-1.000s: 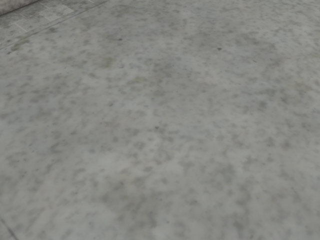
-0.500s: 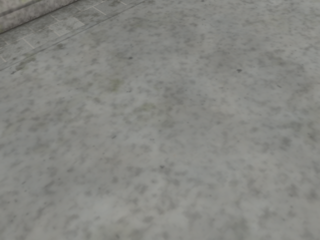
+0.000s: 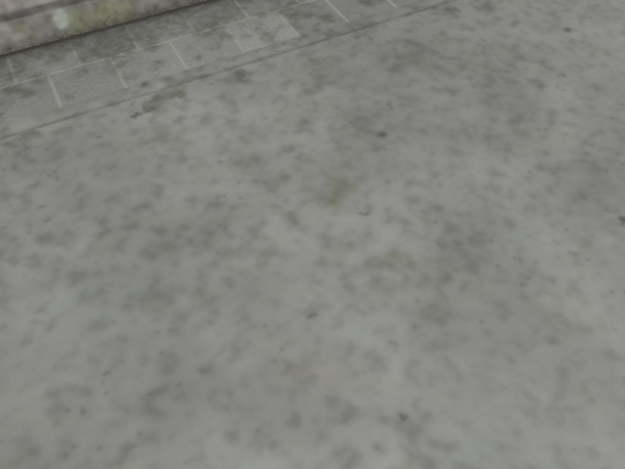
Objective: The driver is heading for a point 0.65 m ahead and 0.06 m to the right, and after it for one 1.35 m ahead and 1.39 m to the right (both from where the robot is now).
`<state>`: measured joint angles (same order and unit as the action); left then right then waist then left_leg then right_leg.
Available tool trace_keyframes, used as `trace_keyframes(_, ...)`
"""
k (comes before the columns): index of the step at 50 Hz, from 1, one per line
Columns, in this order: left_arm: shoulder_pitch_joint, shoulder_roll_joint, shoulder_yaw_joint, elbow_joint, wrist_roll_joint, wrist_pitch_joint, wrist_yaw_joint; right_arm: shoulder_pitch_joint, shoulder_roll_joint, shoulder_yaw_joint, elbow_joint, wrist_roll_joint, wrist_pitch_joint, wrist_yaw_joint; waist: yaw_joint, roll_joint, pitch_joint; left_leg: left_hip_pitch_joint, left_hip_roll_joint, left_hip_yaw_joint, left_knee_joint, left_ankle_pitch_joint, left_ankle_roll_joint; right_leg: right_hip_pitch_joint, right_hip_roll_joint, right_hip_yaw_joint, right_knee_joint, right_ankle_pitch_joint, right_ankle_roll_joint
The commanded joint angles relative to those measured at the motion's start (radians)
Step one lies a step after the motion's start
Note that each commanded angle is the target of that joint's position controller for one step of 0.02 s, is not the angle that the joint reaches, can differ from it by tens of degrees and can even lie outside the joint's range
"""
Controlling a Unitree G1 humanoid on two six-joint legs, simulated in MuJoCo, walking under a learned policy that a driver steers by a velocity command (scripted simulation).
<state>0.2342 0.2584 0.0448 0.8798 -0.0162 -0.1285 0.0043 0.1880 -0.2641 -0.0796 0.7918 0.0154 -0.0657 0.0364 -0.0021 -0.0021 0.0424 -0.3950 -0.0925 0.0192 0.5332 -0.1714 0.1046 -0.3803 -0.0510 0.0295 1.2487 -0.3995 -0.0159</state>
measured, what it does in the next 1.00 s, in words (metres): walks ahead: right foot, then left foot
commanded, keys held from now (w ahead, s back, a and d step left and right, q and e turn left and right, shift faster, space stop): w+q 0.10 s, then w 0.14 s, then w+e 0.64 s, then w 0.02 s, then w+e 0.10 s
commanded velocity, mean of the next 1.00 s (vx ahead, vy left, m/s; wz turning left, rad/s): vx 0.50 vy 0.00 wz -0.13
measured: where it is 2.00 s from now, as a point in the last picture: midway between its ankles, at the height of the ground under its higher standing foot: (419, 247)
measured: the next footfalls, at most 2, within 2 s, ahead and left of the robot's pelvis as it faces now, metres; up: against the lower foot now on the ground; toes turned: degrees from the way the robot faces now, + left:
right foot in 0.40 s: +0.41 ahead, -0.12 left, +0.00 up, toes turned +6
left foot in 0.90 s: +0.67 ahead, +0.08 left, +0.00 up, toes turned -14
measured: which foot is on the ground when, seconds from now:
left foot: down 0.00-0.42, up 0.44-0.88, down 0.90-1.00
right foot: up 0.00-0.38, down 0.40-0.90, up 0.92-1.00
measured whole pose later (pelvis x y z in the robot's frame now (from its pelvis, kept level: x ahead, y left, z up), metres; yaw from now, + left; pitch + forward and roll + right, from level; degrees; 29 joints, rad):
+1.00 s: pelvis +0.56 -0.01 +0.01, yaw -12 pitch +2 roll +1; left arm 0.37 0.29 0.06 0.76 -0.03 -0.04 0.01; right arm 0.12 -0.25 -0.05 0.68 0.00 -0.12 0.01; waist 0.04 -0.04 -0.01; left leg -0.35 -0.04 -0.01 0.48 -0.17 0.02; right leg -0.36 0.06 0.12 1.11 -0.44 -0.03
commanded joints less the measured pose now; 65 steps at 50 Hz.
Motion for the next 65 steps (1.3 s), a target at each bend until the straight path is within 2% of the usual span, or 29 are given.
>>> trace_keyframes(1, -0.011, 0.124, 0.039, -0.099, 0.018, -0.011, 0.006, 0.022, -0.084, -0.016, -0.075, -0.005, -0.011, -0.01, 0.023, 0.003, -0.107, 0.259, 0.259, -0.374, -0.291, 0.227, 0.198, -0.251, -0.077, 0.053, -0.064, 0.09, 0.011)
trace_keyframes(5, -0.082, 0.085, 0.034, -0.147, 0.035, 0.019, 0.015, 0.072, -0.144, -0.031, -0.075, -0.001, -0.015, -0.035, 0.018, 0.036, -0.069, 0.141, 0.212, -0.282, -0.318, 0.331, 0.192, -0.243, -0.055, 0.014, -0.277, 0.224, 0.07)
trace_keyframes(9, -0.213, 0.049, 0.017, -0.179, 0.025, 0.012, 0.003, 0.142, -0.126, -0.023, -0.055, 0.004, -0.008, -0.048, -0.049, 0.083, -0.06, 0.156, 0.17, -0.22, -0.301, 0.241, 0.127, -0.19, -0.01, -0.003, -0.592, 0.483, 0.064)
trace_keyframes(14, -0.308, 0.085, 0.018, -0.22, 0.011, -0.005, -0.025, 0.205, -0.138, -0.021, -0.02, 0.001, -0.008, -0.046, -0.093, 0.101, -0.026, 0.321, 0.264, -0.295, -0.246, 0.186, 0.119, -0.231, 0.003, 0.001, -0.72, 0.474, 0.013)
trace_keyframes(17, -0.275, 0.107, 0.022, -0.226, 0.007, -0.011, -0.038, 0.199, -0.157, -0.026, -0.009, -0.007, 0.001, -0.053, -0.064, 0.115, -0.025, 0.435, 0.312, -0.296, -0.185, 0.366, 0.09, -0.223, 0.017, -0.018, -0.747, 0.34, -0.047)
trace_keyframes(19, -0.085, 0.15, 0.046, -0.174, 0.011, -0.011, -0.038, 0.155, -0.154, -0.021, -0.02, -0.012, 0.006, -0.054, 0.035, 0.096, -0.142, 0.423, 0.243, -0.208, 0.026, 0.687, 0.052, 0.049, 0.069, -0.058, -0.784, 0.362, -0.105)
trace_keyframes(20, 0.08, 0.195, 0.058, -0.144, 0.019, -0.008, -0.037, 0.143, -0.131, -0.007, -0.041, -0.024, 0.005, -0.055, 0.101, 0.027, -0.272, 0.286, 0.191, -0.159, 0.273, 0.562, 0.022, 0.314, -0.048, 0.094, -0.76, 0.431, -0.172)
trace_keyframes(21, 0.184, 0.28, 0.083, -0.129, 0.025, 0.0, -0.039, 0.264, -0.065, 0.013, -0.048, -0.018, -0.015, -0.049, 0.073, -0.229, -0.384, -0.107, 0.029, -0.077, 0.657, 0.09, -0.07, 0.682, -0.252, 0.517, -0.804, 0.33, -0.345)
trace_keyframes(22, 0.196, 0.215, 0.067, -0.113, -0.006, 0.008, -0.046, 0.251, -0.087, 0.017, -0.052, -0.018, -0.035, -0.04, 0.078, -0.273, -0.377, -0.314, 0.016, -0.144, 0.757, -0.357, -0.073, 0.749, -0.291, 0.764, -0.945, 0.121, -0.361)
trace_keyframes(23, 0.125, 0.159, 0.052, -0.134, -0.01, 0.014, -0.041, 0.146, -0.145, 0.005, -0.076, 0.005, -0.049, -0.03, 0.084, -0.172, -0.214, -0.406, 0.08, -0.169, 0.799, -0.294, -0.062, 0.631, -0.268, 0.663, -0.963, 0.019, -0.305)
trace_keyframes(24, 0.063, 0.142, 0.044, -0.158, 0.005, 0.024, -0.038, 0.065, -0.141, 0.008, -0.093, 0.005, -0.057, -0.028, 0.073, -0.061, -0.126, -0.39, 0.118, -0.144, 0.757, -0.217, -0.055, 0.484, -0.226, 0.545, -0.982, 0.071, -0.274)
trace_keyframes(25, 0.029, 0.126, 0.037, -0.168, 0.011, 0.029, -0.039, 0.031, -0.132, 0.005, -0.102, -0.014, -0.061, -0.029, 0.046, 0.002, -0.06, -0.362, 0.145, -0.127, 0.672, -0.17, -0.061, 0.361, -0.186, 0.468, -1.006, 0.169, -0.261)
trace_keyframes(26, 0.014, 0.114, 0.031, -0.176, 0.016, 0.029, -0.038, 0.04, -0.129, -0.001, -0.106, -0.029, -0.059, -0.033, 0.016, -0.006, -0.058, -0.302, 0.17, -0.126, 0.6, -0.134, -0.068, 0.297, -0.154, 0.417, -1.022, 0.268, -0.249)
trace_keyframes(29, 0.023, 0.134, 0.037, -0.181, 0.009, 0.03, -0.028, 0.056, -0.095, 0.002, -0.115, -0.036, -0.042, -0.044, -0.01, -0.067, -0.075, -0.239, 0.168, -0.092, 0.476, -0.092, -0.112, 0.213, -0.104, 0.323, -1.043, 0.44, -0.259)
trace_keyframes(31, 0.054, 0.163, 0.048, -0.174, 0.003, 0.032, -0.015, -0.013, -0.082, 0.007, -0.14, -0.034, -0.036, -0.052, 0.006, -0.065, -0.062, -0.249, 0.156, -0.082, 0.353, -0.002, -0.138, 0.186, -0.088, 0.285, -1.049, 0.486, -0.254)
trace_keyframes(35, 0.125, 0.168, 0.052, -0.154, -0.01, 0.05, 0.004, -0.157, -0.053, 0.018, -0.172, -0.026, -0.044, -0.043, 0.057, -0.083, -0.054, -0.17, 0.109, -0.082, 0.1, 0.213, -0.153, 0.155, -0.042, 0.252, -1.022, 0.433, -0.203)
trace_keyframes(40, 0.187, 0.164, 0.054, -0.141, -0.015, 0.075, 0.014, -0.262, -0.081, 0.01, -0.208, -0.01, -0.066, -0.021, 0.08, -0.092, -0.046, -0.114, 0.067, -0.105, -0.05, 0.183, -0.139, 0.249, -0.074, 0.368, -0.934, 0.364, -0.186)
trace_keyframes(43, 0.143, 0.163, 0.058, -0.158, -0.013, 0.087, 0.019, -0.164, -0.12, -0.011, -0.188, -0.005, -0.081, -0.022, 0.012, -0.129, -0.073, 0.052, 0.065, -0.094, -0.131, 0.116, -0.094, 0.263, -0.067, 0.417, -0.835, 0.417, -0.156)
trace_keyframes(44, 0.119, 0.135, 0.049, -0.174, -0.008, 0.085, 0.016, -0.061, -0.15, -0.025, -0.168, -0.014, -0.084, -0.03, -0.042, -0.119, -0.144, 0.233, 0.113, -0.115, -0.136, 0.127, -0.057, 0.212, -0.022, 0.38, -0.719, 0.459, -0.126)
trace_keyframes(45, 0.107, 0.079, 0.028, -0.197, 0.011, 0.078, 0.012, 0.107, -0.209, -0.041, -0.15, -0.029, -0.083, -0.04, -0.112, -0.022, -0.286, 0.49, 0.283, -0.265, -0.104, 0.101, 0.015, 0.087, 0.036, 0.284, -0.452, 0.334, -0.089)
trace_keyframes(46, 0.261, 0.02, 0.008, -0.217, -0.014, 0.068, 0.012, 0.189, -0.274, -0.057, -0.113, -0.035, -0.066, -0.037, -0.047, 0.306, -0.393, 0.791, 0.497, -0.686, -0.151, -0.034, 0.184, -0.264, 0.165, 0.159, -0.166, -0.157, -0.03)
trace_keyframes(47, 0.265, 0.118, 0.023, -0.193, -0.026, 0.066, 0.014, 0.178, -0.187, -0.041, -0.119, -0.013, -0.059, -0.033, -0.063, 0.245, -0.328, 0.749, 0.52, -0.781, -0.196, -0.227, 0.179, -0.399, 0.079, 0.165, -0.022, -0.186, -0.017)
trace_keyframes(48, 0.159, 0.171, 0.038, -0.2, -0.021, 0.071, 0.013, 0.137, -0.126, -0.024, -0.128, -0.011, -0.055, -0.035, -0.085, 0.136, -0.194, 0.626, 0.47, -0.632, -0.215, -0.216, 0.133, -0.429, 0.046, 0.154, 0.021, -0.09, -0.008)
trace_keyframes(49, 0.103, 0.163, 0.04, -0.211, -0.01, 0.076, 0.013, 0.087, -0.111, -0.015, -0.132, -0.019, -0.049, -0.034, -0.068, 0.061, -0.119, 0.502, 0.424, -0.504, -0.238, -0.109, 0.105, -0.401, 0.014, 0.123, 0.009, -0.015, 0.002)
trace_keyframes(50, 0.066, 0.151, 0.043, -0.225, 0.0, 0.076, 0.009, 0.055, -0.093, -0.009, -0.124, -0.021, -0.046, -0.032, -0.05, 0.057, -0.063, 0.41, 0.386, -0.422, -0.267, -0.022, 0.094, -0.386, -0.009, 0.115, -0.032, 0.033, 0.007)
trace_keyframes(52, 0.069, 0.114, 0.042, -0.237, -0.011, 0.085, -0.003, 0.032, -0.082, -0.004, -0.111, -0.028, -0.049, -0.03, -0.015, 0.108, -0.039, 0.305, 0.339, -0.296, -0.32, 0.059, 0.079, -0.325, -0.044, 0.092, -0.073, 0.076, 0.008)
trace_keyframes(56, 0.011, 0.079, 0.031, -0.275, -0.004, 0.096, -0.01, 0.042, -0.13, -0.02, -0.072, -0.021, -0.059, -0.03, -0.009, 0.084, -0.026, 0.282, 0.351, -0.162, -0.373, 0.213, 0.107, -0.365, -0.068, 0.075, -0.173, 0.176, 0.031)
trace_keyframes(61, -0.12, 0.062, 0.019, -0.307, -0.005, 0.083, -0.036, 0.063, -0.168, -0.024, -0.035, -0.016, -0.045, -0.038, -0.053, 0.062, -0.009, 0.313, 0.32, 0.011, -0.368, 0.279, 0.064, -0.318, -0.055, 0.019, -0.437, 0.421, 0.017)
trace_keyframes(65, -0.226, 0.066, 0.018, -0.36, -0.01, 0.083, -0.059, 0.117, -0.205, -0.032, -0.002, 0.002, -0.026, -0.039, -0.081, 0.065, 0.024, 0.405, 0.357, 0.061, -0.34, 0.298, 0.038, -0.304, -0.035, -0.034, -0.565, 0.385, -0.017)
Velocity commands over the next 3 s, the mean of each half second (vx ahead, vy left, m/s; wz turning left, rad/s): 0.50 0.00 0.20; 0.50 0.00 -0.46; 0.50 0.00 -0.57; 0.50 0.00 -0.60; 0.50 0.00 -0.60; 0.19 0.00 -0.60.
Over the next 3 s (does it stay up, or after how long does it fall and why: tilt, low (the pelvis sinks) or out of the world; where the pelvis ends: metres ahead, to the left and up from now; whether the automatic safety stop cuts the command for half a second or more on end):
stays up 1.26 -0.67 0.00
